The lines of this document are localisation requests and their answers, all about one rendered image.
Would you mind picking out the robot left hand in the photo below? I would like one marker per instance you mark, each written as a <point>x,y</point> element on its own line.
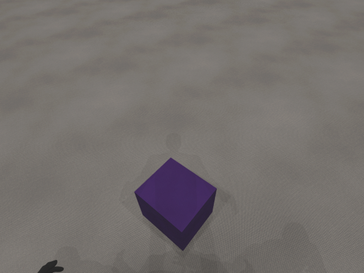
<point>50,267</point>

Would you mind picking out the carton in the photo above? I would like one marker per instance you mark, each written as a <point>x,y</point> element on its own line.
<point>176,201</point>

